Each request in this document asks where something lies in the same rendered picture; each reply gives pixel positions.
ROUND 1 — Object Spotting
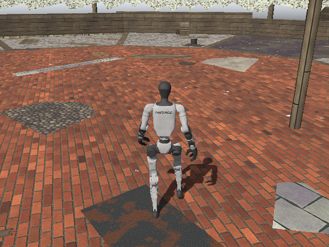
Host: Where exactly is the robot right hand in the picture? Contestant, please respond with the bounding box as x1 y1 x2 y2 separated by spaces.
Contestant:
186 148 197 161

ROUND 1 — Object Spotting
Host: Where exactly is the humanoid robot torso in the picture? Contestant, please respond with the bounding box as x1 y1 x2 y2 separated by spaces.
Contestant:
153 101 176 154

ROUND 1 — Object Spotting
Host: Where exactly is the robot right thigh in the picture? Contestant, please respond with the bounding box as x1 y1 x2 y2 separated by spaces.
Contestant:
171 143 182 170

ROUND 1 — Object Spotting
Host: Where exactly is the left robot upper arm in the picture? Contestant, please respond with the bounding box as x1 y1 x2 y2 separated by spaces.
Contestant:
140 103 154 131

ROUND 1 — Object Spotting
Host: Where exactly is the left robot forearm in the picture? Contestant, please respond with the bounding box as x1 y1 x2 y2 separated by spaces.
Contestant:
138 123 146 139

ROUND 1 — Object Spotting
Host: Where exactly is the right robot forearm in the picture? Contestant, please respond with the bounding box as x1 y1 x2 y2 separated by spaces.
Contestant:
185 125 196 150

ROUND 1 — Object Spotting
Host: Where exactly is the right robot upper arm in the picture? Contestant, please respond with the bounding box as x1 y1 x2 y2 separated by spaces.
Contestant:
175 104 189 133

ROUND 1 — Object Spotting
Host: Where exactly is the robot left hand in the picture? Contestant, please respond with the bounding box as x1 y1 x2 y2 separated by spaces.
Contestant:
138 137 150 146

